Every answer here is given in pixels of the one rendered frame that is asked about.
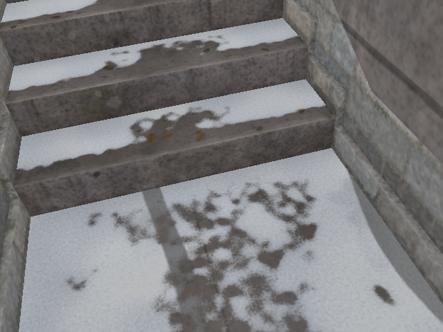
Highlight stairs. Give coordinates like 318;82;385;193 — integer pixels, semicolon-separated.
0;0;336;216

